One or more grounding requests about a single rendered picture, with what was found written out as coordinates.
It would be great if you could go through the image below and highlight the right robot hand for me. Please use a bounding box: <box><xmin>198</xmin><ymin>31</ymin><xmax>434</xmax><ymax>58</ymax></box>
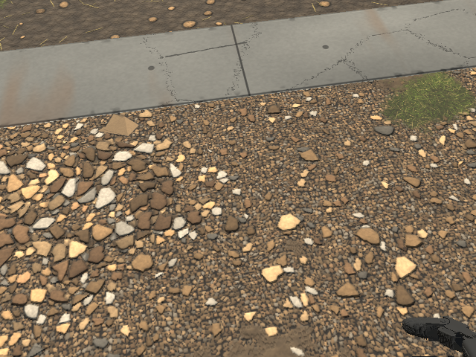
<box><xmin>402</xmin><ymin>316</ymin><xmax>476</xmax><ymax>357</ymax></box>

